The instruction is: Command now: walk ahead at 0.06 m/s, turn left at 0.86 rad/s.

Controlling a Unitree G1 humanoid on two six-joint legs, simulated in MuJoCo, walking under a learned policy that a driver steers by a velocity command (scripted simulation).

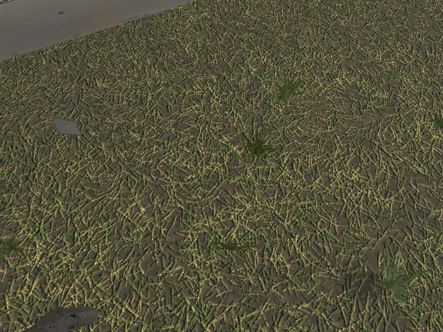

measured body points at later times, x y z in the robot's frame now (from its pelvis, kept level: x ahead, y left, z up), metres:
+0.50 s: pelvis +0.03 +0.00 -0.01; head +0.05 +0.04 +0.44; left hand +0.02 +0.33 -0.11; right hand +0.31 -0.17 -0.08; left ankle -0.02 +0.10 -0.74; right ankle +0.11 -0.14 -0.73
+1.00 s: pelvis +0.06 +0.01 +0.00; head +0.09 +0.03 +0.45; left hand -0.07 +0.31 -0.08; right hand +0.41 +0.00 -0.07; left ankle -0.03 +0.08 -0.71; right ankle +0.18 -0.03 -0.73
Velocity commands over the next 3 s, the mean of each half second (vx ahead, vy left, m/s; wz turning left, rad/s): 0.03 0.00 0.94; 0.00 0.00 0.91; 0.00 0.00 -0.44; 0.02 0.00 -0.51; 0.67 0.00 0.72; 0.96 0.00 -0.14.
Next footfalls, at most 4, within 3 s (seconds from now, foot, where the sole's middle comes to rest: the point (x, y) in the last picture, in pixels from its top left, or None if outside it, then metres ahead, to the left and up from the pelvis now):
0.04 right None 0.15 -0.13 -0.77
0.48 left None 0.02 0.12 -0.77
0.94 right None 0.20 0.00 -0.77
1.26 left None -0.03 0.10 -0.77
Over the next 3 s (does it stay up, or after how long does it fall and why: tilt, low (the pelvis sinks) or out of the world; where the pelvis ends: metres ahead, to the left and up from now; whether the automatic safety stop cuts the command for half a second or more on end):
stays up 0.56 0.54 0.00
